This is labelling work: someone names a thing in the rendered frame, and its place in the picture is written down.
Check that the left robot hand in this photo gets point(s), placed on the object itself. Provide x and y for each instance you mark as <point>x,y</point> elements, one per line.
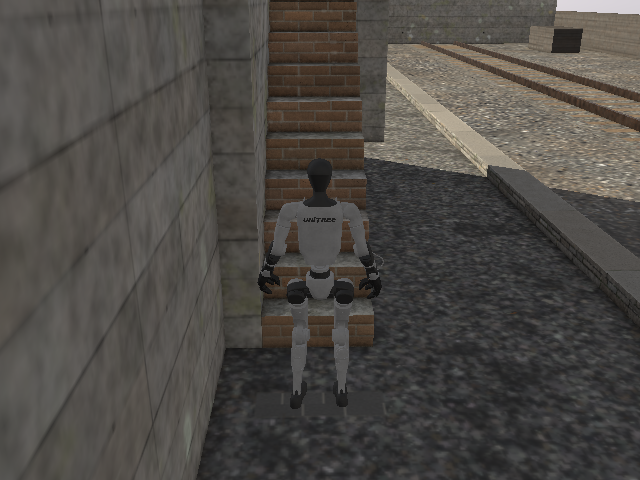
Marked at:
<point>262,280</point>

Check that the robot right forearm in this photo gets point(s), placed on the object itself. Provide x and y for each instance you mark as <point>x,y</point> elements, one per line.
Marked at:
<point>369,264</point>

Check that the left robot upper arm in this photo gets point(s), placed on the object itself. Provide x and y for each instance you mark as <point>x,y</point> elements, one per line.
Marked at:
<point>287,213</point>

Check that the right robot hand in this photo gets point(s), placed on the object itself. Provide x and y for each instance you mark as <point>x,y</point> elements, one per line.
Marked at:
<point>371,283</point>

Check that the left robot foot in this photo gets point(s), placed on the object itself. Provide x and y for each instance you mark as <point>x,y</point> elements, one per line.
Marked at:
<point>296,400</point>

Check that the robot torso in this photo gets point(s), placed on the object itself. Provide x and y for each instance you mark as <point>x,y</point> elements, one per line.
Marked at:
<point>319,236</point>

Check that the robot left forearm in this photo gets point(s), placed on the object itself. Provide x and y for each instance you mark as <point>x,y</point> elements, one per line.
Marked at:
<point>269,263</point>

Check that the right robot upper arm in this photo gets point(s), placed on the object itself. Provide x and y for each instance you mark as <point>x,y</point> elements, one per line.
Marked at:
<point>351,212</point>

